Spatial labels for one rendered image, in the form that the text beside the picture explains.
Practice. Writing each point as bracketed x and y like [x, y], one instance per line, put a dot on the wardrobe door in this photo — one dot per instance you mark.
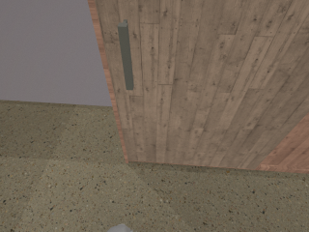
[215, 82]
[293, 150]

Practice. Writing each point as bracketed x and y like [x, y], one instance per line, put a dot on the handle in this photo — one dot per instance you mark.
[126, 54]

